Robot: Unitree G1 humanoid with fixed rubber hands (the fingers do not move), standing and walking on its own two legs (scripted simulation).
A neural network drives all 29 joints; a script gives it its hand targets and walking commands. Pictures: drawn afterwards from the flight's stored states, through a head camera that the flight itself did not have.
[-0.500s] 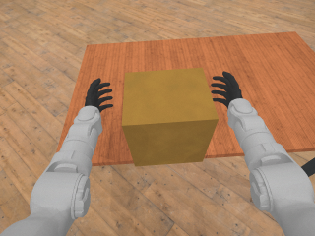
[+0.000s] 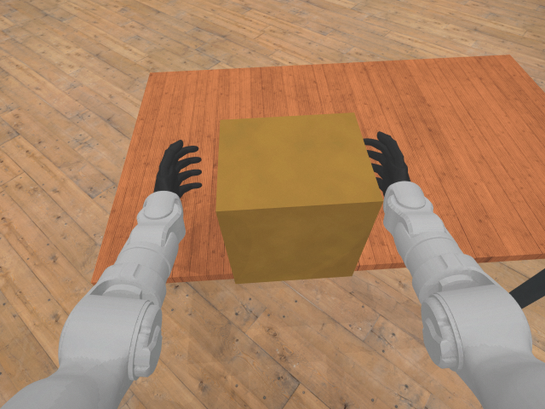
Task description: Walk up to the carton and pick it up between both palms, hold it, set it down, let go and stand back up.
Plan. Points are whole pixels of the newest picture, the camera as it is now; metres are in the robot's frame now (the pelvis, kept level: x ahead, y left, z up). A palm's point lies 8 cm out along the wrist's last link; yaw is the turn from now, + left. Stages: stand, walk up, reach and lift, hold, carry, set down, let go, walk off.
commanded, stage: reach and lift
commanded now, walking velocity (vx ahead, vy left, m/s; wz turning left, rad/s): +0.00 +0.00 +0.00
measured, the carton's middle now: (291, 203) +0.44 -0.03 +0.02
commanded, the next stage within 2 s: none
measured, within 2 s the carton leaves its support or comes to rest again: leaves its support in 1.82 s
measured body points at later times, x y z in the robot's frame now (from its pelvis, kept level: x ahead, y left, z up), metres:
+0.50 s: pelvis +0.00 +0.00 +0.00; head +0.07 +0.00 +0.45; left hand +0.46 +0.13 +0.07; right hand +0.45 -0.17 +0.07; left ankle +0.01 +0.11 -0.75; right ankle -0.02 -0.11 -0.75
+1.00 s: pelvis +0.03 -0.01 +0.01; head +0.07 -0.01 +0.45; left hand +0.45 +0.14 +0.07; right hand +0.44 -0.17 +0.07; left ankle +0.01 +0.11 -0.75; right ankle -0.02 -0.11 -0.75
